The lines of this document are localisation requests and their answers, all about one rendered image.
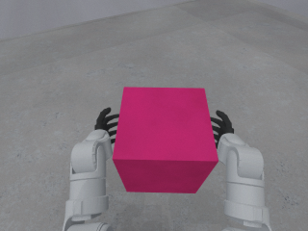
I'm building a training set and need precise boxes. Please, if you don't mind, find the robot left forearm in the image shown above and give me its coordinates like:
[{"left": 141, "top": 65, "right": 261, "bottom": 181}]
[{"left": 63, "top": 129, "right": 113, "bottom": 231}]

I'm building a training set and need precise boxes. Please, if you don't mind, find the carton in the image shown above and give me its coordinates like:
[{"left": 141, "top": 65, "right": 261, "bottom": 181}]
[{"left": 112, "top": 87, "right": 218, "bottom": 193}]

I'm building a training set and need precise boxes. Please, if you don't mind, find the robot left hand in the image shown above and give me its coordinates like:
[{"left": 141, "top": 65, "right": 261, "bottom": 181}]
[{"left": 94, "top": 107, "right": 119, "bottom": 144}]

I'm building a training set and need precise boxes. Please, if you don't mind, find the robot right forearm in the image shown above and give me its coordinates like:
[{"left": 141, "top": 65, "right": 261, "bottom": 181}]
[{"left": 217, "top": 133, "right": 272, "bottom": 231}]

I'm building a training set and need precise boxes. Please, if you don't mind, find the robot right hand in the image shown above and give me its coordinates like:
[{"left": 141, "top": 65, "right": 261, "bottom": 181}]
[{"left": 210, "top": 110, "right": 234, "bottom": 149}]

